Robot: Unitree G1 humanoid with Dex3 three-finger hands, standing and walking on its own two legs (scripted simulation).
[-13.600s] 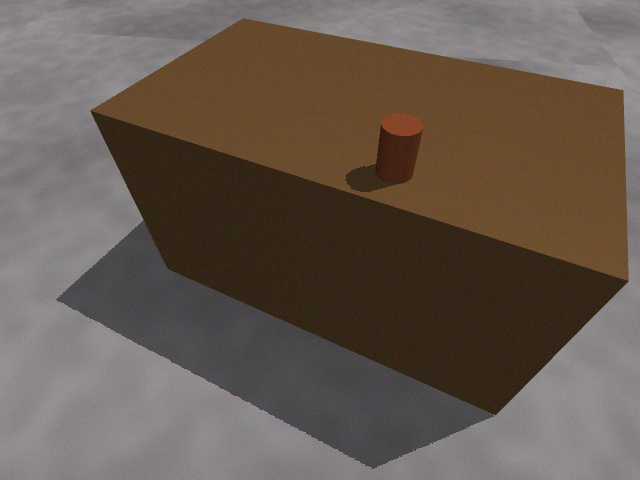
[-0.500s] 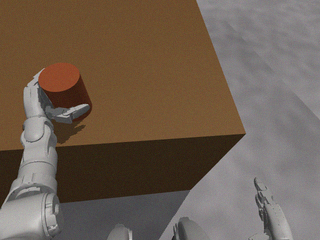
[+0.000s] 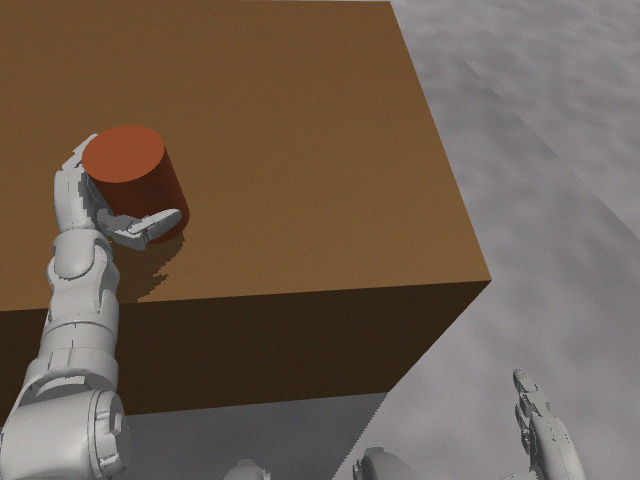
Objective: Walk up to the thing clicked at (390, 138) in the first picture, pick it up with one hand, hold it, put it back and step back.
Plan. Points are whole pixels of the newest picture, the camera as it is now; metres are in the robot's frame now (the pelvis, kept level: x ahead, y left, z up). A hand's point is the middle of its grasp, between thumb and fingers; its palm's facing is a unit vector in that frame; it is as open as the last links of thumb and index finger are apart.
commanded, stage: settle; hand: left
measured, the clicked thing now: (142, 188) +0.46 +0.20 +0.08
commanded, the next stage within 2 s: lift in 0.46 s
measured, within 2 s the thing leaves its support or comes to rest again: neither
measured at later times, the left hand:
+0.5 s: hand (125, 177) +0.46 +0.21 +0.11, palm faces +0.18 -0.98 -0.01, open 11.5 cm
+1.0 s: hand (117, 161) +0.43 +0.19 +0.16, palm faces +0.18 -0.98 -0.01, open 11.5 cm
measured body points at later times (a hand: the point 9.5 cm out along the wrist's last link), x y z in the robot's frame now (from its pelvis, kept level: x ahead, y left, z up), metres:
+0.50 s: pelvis +0.00 +0.00 +0.01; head +0.07 +0.01 +0.46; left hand +0.44 +0.26 +0.11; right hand +0.15 -0.26 -0.04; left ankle +0.00 +0.12 -0.67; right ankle +0.01 -0.14 -0.67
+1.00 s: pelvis +0.01 +0.00 +0.03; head +0.04 +0.00 +0.48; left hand +0.42 +0.25 +0.16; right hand +0.16 -0.27 -0.02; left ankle +0.00 +0.12 -0.67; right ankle +0.01 -0.14 -0.67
